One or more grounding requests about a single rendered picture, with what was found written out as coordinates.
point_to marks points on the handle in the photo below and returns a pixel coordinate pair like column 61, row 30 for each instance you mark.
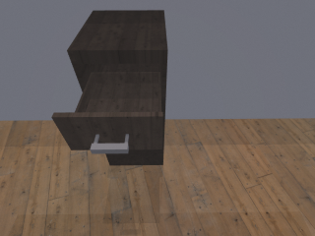
column 110, row 148

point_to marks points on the cabinet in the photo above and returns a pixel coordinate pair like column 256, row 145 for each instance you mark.
column 121, row 41

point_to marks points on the drawer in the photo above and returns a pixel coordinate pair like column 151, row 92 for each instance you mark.
column 113, row 105

